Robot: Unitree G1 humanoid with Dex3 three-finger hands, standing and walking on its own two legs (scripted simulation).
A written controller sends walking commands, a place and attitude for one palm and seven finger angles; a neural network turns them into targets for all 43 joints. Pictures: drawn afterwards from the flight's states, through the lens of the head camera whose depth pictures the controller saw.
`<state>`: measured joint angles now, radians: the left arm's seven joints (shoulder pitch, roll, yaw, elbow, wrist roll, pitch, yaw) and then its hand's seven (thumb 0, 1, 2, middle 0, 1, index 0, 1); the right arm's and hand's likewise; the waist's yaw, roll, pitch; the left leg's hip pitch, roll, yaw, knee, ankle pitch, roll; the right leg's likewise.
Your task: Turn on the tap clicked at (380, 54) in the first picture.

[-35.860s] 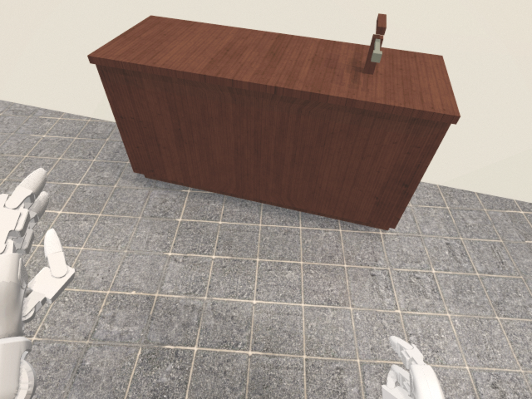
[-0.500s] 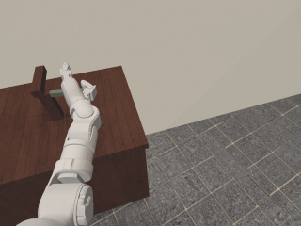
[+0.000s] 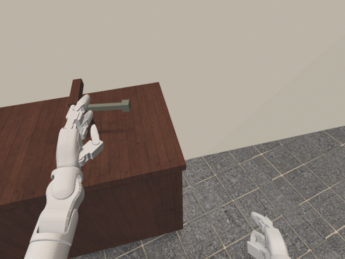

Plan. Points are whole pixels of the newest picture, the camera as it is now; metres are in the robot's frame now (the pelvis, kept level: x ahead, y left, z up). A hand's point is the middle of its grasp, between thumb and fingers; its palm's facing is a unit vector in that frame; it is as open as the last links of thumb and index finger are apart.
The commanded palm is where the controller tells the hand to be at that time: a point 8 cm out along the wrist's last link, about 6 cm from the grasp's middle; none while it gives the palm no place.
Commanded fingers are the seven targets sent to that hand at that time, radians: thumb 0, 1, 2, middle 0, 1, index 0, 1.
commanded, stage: draw the hand back beside the body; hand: left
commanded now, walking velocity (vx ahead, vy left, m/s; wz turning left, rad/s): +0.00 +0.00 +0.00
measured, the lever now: (126, 105) +0.56 +0.20 +0.05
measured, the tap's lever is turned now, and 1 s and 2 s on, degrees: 79 79 79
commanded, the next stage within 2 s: step back with the hand held close in 0.80 s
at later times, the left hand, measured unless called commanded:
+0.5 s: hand (48, 177) +0.22 +0.24 +0.16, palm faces +0.38 -0.86 -0.34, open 7.4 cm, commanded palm +0.17 +0.29 +0.17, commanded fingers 0.00 0.90 0.90 -0.20 -0.30 -0.20 -0.30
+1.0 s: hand (43, 179) +0.21 +0.24 +0.17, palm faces +0.43 -0.82 -0.39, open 7.4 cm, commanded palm +0.16 +0.28 +0.17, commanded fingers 0.00 0.90 0.90 -0.20 -0.30 -0.20 -0.30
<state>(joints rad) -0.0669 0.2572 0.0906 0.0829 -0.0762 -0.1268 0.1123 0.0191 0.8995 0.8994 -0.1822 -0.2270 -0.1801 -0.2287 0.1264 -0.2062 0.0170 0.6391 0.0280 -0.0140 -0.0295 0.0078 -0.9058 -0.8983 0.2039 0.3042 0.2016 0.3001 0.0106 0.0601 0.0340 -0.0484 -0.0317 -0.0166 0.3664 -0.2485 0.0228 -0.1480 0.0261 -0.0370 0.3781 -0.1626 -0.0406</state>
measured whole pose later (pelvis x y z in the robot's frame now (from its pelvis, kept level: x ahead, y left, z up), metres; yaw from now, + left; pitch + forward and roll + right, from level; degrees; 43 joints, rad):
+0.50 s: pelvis +0.01 +0.01 +0.00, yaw +1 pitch -4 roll -1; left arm 0.42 0.33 0.24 -0.38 -0.08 -0.11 0.12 0.02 0.90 0.90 -0.21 -0.30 -0.21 -0.30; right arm 0.21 -0.22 -0.01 0.63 0.01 -0.05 -0.03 0.01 -0.90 -0.90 0.20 0.30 0.20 0.30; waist 0.04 0.07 0.03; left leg -0.03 -0.04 -0.03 0.39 -0.28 0.03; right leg -0.11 0.02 -0.05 0.38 -0.19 -0.03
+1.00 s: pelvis +0.00 -0.01 +0.00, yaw +1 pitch -4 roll +0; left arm 0.42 0.34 0.30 -0.38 -0.07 -0.16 0.12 0.02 0.89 0.90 -0.21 -0.30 -0.21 -0.30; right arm 0.20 -0.22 -0.01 0.62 0.02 -0.07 -0.05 0.01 -0.90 -0.90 0.21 0.30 0.20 0.30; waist 0.04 0.09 0.02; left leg -0.08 -0.02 -0.04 0.43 -0.29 0.02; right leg -0.15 0.04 -0.06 0.40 -0.19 -0.05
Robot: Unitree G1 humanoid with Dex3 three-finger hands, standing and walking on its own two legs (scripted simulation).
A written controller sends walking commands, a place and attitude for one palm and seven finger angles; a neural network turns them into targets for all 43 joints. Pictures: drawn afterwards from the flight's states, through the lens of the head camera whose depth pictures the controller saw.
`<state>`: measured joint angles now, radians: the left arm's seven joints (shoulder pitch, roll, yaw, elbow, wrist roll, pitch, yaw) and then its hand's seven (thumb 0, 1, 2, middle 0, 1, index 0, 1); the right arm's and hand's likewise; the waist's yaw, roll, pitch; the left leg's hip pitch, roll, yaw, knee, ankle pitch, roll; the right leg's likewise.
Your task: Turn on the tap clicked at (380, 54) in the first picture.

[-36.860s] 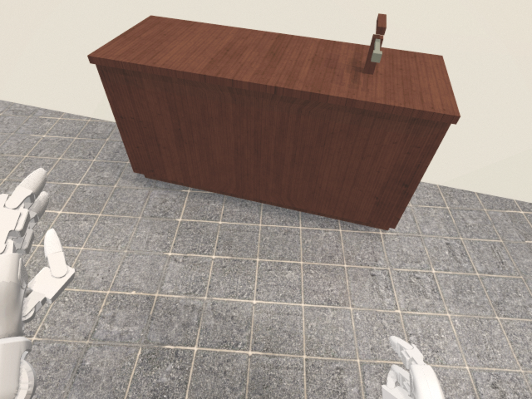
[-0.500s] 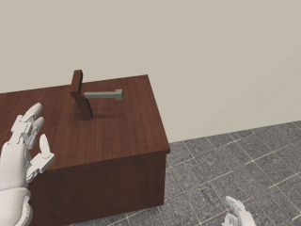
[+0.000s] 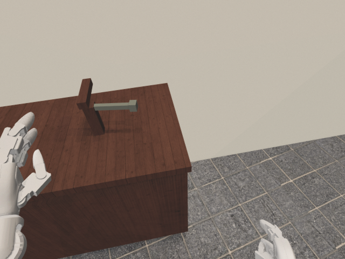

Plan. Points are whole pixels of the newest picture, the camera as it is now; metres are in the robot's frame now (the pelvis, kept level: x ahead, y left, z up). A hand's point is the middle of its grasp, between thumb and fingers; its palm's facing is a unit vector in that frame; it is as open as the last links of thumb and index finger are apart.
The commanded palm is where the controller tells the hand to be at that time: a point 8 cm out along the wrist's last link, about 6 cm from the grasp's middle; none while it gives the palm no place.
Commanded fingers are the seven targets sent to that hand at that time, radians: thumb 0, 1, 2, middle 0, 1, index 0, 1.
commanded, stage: step back with the hand held close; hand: left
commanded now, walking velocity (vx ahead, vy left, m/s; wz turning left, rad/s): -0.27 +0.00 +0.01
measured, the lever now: (133, 105) +0.56 +0.19 +0.05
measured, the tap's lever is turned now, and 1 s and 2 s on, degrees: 79 79 79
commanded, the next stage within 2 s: stop stepping back and stand still in 1.22 s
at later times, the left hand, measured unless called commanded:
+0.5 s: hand (24, 214) +0.14 +0.25 +0.16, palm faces +0.38 -0.81 -0.45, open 7.4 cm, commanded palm +0.10 +0.29 +0.17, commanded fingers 0.00 0.90 0.90 -0.20 -0.30 -0.20 -0.30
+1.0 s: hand out of the picture +0.03 +0.27 +0.16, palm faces +0.50 -0.75 -0.42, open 7.4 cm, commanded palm -0.02 +0.31 +0.17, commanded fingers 0.00 0.90 0.90 -0.20 -0.30 -0.20 -0.30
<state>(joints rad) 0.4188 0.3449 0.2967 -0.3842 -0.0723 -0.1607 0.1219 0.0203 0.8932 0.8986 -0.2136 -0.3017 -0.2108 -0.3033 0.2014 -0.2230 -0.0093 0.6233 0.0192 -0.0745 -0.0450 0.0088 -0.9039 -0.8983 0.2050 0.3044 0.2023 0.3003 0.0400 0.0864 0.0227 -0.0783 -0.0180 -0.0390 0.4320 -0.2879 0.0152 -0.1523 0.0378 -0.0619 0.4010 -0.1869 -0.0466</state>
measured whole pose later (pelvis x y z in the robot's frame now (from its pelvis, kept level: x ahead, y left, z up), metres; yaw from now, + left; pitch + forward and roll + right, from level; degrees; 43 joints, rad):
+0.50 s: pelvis -0.06 +0.01 -0.01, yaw -1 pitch -1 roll +0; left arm 0.51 0.37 0.33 -0.43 -0.04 -0.20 0.13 0.02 0.89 0.90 -0.21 -0.30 -0.21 -0.30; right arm 0.20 -0.25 -0.03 0.55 0.02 -0.01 -0.05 0.01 -0.90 -0.90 0.20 0.30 0.20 0.30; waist 0.02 0.05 0.00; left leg -0.29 -0.04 -0.01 0.52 -0.23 0.04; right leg -0.34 0.02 -0.04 0.45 -0.10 -0.02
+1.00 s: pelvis -0.14 +0.01 -0.02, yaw +9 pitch -1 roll +2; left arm 0.51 0.37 0.34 -0.53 -0.03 -0.22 0.14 0.02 0.89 0.90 -0.21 -0.30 -0.21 -0.30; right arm 0.19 -0.22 -0.04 0.60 0.01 -0.03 -0.01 0.01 -0.90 -0.90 0.21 0.30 0.20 0.30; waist 0.01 -0.03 0.04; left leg -0.39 -0.01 0.02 0.68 -0.44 0.03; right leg -0.47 0.01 0.06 0.54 -0.06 -0.01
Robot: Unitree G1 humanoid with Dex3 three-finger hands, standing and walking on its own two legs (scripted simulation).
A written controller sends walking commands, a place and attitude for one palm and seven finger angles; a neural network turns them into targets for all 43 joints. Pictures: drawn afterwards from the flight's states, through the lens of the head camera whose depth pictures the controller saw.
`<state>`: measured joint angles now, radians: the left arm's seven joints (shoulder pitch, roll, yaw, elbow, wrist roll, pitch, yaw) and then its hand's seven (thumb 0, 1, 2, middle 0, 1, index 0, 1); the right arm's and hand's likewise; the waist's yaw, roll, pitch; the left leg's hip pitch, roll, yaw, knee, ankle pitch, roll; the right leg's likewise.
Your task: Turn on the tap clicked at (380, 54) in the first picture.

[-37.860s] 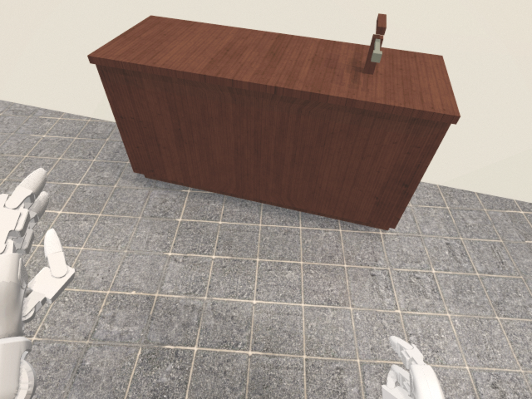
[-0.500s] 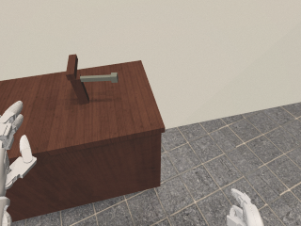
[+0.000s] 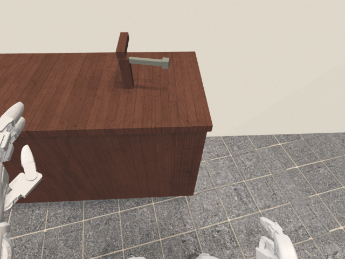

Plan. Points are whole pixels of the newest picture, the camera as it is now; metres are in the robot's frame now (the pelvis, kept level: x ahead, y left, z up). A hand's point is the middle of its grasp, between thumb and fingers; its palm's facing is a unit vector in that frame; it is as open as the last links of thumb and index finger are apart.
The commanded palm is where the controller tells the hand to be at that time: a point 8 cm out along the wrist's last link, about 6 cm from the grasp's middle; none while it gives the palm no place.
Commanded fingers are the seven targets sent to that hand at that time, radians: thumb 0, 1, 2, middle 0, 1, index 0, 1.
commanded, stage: step back with the hand held close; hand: left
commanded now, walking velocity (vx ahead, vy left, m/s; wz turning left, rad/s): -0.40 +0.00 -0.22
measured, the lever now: (165, 63) +0.71 +0.08 +0.07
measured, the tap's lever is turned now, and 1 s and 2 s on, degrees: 79 79 79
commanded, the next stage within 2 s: stop stepping back and stand still in 0.22 s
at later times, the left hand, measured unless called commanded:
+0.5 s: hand (69, 203) +0.16 +0.16 +0.18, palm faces +0.11 -0.87 -0.47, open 7.4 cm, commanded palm +0.11 +0.23 +0.19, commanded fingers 0.00 0.90 0.90 -0.20 -0.30 -0.20 -0.30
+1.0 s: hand out of the picture +0.09 +0.20 +0.19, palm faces +0.29 -0.89 -0.34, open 7.4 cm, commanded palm +0.04 +0.25 +0.19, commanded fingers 0.00 0.90 0.90 -0.20 -0.30 -0.20 -0.30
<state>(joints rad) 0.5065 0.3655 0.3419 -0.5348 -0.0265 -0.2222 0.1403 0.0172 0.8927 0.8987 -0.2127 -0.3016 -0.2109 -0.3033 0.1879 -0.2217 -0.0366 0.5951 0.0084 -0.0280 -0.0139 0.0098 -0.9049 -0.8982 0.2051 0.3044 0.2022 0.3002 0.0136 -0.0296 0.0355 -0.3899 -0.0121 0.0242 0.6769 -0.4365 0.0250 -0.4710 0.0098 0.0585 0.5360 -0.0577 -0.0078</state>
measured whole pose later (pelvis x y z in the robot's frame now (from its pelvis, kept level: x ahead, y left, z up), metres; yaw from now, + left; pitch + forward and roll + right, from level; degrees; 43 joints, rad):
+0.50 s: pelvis -0.10 -0.01 +0.02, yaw -11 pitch +3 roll +0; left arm 0.51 0.42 0.36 -0.54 -0.04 -0.20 0.12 0.02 0.89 0.90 -0.22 -0.30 -0.21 -0.30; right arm 0.16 -0.21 -0.01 0.54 0.02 -0.05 -0.04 0.01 -0.90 -0.90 0.21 0.30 0.21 0.30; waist -0.04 -0.01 0.00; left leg -0.31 0.01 0.05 0.56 -0.19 0.00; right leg -0.30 0.08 0.11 0.49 -0.24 -0.04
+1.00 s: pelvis -0.16 +0.00 +0.01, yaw -8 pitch -3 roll +0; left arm 0.41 0.33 0.30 -0.41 -0.02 -0.17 0.16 0.02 0.89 0.90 -0.21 -0.30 -0.21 -0.30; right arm 0.23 -0.20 0.00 0.66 -0.01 -0.07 -0.07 0.01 -0.90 -0.90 0.21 0.30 0.20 0.30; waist -0.02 0.02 -0.03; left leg -0.31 -0.01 0.02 0.62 -0.38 0.04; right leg -0.31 0.07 0.06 0.61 -0.33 -0.04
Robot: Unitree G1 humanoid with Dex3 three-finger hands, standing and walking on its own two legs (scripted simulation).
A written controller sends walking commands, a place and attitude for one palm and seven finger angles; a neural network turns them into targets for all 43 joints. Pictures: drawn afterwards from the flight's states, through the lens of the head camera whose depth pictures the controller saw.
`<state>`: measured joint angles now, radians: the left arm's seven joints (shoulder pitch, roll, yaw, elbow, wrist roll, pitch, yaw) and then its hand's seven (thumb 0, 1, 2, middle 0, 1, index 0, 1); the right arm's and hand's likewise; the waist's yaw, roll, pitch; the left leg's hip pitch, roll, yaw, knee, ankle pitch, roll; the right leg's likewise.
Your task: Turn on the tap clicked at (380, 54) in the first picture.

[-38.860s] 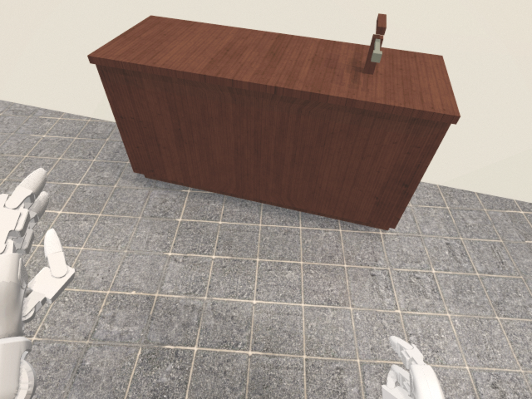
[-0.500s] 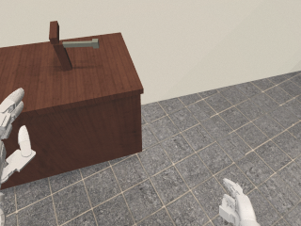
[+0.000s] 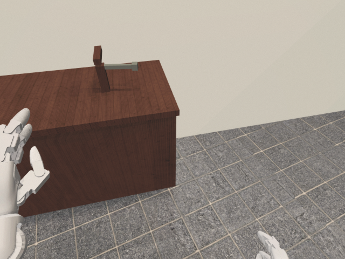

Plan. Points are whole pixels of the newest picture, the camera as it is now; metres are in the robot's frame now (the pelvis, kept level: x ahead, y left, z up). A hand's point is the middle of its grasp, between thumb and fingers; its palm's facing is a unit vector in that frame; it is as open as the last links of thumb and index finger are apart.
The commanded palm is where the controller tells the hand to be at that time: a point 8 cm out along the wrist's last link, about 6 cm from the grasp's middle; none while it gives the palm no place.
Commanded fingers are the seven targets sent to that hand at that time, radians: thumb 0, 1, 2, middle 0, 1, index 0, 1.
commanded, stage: stop stepping back and stand still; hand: left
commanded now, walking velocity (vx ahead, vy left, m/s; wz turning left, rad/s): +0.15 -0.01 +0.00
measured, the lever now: (134, 66) +0.85 +0.20 +0.06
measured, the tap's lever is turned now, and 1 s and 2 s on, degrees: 79 79 79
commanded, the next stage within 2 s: stand and check the lever's angle in 0.10 s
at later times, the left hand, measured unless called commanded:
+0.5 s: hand (72, 147) +0.28 +0.21 +0.18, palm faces +0.34 -0.84 -0.41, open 7.4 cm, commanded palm +0.22 +0.26 +0.18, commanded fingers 0.00 0.90 0.90 -0.20 -0.30 -0.20 -0.30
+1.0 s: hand (47, 162) +0.25 +0.25 +0.17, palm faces +0.36 -0.86 -0.36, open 7.4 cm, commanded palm +0.20 +0.29 +0.18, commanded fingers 0.00 0.90 0.90 -0.20 -0.30 -0.20 -0.30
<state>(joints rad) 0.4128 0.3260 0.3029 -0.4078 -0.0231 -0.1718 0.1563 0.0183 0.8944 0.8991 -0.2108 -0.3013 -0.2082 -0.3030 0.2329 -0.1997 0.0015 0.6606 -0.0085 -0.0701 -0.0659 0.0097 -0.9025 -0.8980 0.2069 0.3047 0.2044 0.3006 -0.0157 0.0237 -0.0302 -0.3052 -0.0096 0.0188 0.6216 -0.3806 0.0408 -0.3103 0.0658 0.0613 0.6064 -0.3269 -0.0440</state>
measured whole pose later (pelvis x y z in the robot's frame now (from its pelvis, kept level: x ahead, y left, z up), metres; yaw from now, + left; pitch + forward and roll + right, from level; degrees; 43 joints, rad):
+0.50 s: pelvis +0.04 -0.02 +0.01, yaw -3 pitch -1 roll +1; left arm 0.46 0.38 0.35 -0.48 -0.05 -0.19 0.15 0.02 0.89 0.90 -0.21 -0.30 -0.21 -0.30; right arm 0.18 -0.24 -0.04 0.62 0.02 -0.08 -0.06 0.01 -0.90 -0.90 0.20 0.30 0.20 0.30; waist -0.01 0.00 0.04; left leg -0.23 0.02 0.03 0.50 -0.26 -0.01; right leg -0.16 0.07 0.00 0.50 -0.33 -0.07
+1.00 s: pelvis +0.03 +0.02 +0.01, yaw -3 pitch -1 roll -1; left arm 0.46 0.35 0.31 -0.41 -0.06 -0.13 0.15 0.02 0.89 0.90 -0.21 -0.30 -0.21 -0.30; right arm 0.20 -0.20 0.01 0.61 0.01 -0.04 -0.07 0.01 -0.90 -0.90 0.21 0.30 0.20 0.30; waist 0.02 0.03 -0.02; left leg -0.23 0.01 0.05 0.43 -0.20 0.03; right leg -0.12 0.06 0.02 0.36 -0.23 -0.03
